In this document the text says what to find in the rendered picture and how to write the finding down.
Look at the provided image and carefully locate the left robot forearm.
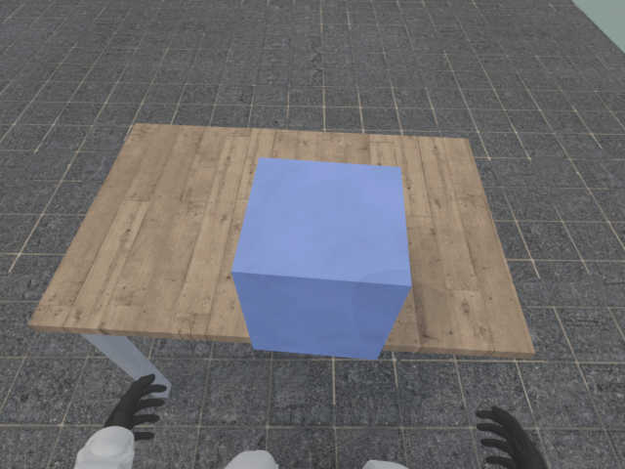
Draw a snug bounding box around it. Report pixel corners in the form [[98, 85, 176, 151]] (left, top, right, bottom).
[[74, 426, 135, 469]]

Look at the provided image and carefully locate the right robot hand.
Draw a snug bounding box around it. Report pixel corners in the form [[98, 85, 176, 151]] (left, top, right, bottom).
[[476, 405, 548, 469]]

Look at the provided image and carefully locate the table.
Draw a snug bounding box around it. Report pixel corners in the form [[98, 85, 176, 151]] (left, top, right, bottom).
[[27, 123, 535, 398]]

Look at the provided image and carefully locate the carton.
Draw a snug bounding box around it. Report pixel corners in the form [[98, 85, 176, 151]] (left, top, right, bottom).
[[231, 157, 412, 361]]

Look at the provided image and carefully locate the left robot hand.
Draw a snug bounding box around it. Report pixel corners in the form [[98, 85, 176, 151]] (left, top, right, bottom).
[[104, 374, 167, 441]]

